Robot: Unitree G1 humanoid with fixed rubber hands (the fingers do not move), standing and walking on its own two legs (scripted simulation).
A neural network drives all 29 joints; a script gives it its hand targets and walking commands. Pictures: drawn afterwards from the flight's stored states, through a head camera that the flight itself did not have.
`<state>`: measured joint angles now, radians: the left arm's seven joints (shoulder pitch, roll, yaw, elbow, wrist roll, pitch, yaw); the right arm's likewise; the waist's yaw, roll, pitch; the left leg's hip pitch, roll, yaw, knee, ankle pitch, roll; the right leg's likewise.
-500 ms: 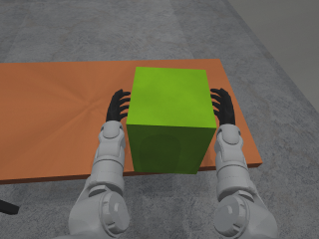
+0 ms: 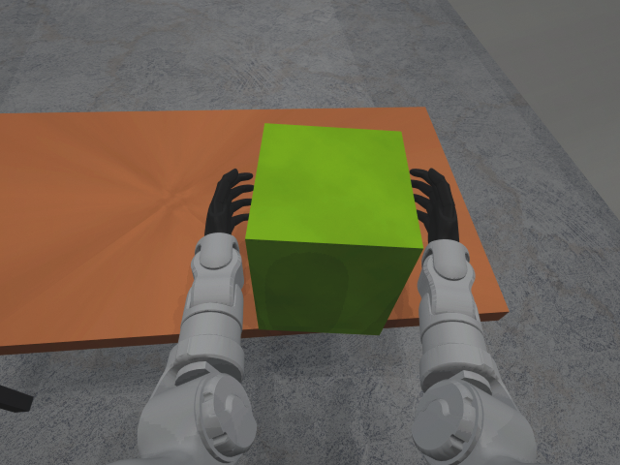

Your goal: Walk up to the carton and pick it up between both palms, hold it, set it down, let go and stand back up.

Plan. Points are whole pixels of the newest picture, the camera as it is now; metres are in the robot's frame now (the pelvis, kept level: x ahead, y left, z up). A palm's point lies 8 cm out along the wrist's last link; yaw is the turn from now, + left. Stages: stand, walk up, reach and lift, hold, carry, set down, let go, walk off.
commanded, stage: set down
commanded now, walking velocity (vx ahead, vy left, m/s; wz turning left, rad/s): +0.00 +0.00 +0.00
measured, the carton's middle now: (325, 236) +0.45 -0.02 -0.02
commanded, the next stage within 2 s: none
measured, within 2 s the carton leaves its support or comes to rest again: neither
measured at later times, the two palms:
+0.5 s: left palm (222, 231) +0.42 +0.13 +0.04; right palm (438, 238) +0.39 -0.17 +0.05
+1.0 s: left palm (191, 230) +0.43 +0.17 +0.02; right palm (442, 220) +0.43 -0.19 +0.04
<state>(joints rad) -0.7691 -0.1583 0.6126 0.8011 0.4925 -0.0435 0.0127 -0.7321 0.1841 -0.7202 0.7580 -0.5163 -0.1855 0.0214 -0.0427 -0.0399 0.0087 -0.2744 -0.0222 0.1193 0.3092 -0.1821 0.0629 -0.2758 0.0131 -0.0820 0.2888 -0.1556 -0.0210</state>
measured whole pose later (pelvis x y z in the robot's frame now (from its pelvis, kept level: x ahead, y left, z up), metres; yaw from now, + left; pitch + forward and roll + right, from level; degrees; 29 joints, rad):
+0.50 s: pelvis +0.00 +0.00 +0.00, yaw -1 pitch +9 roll -1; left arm -0.79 -0.10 0.60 0.89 0.46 -0.08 0.03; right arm -0.74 0.14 -0.67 0.82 -0.48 -0.15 0.04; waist -0.05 -0.04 0.00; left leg -0.31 -0.02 0.13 0.32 -0.18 0.06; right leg -0.31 0.02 -0.07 0.30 -0.15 -0.02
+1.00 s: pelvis -0.01 -0.01 -0.02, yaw +0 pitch +21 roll -2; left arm -1.01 0.22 0.09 1.52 -0.11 -0.33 0.07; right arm -0.99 -0.18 -0.10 1.42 0.16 -0.31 -0.09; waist -0.03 -0.01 -0.22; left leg -0.69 0.03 0.09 0.60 -0.28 0.04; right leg -0.65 0.04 -0.11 0.51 -0.22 -0.05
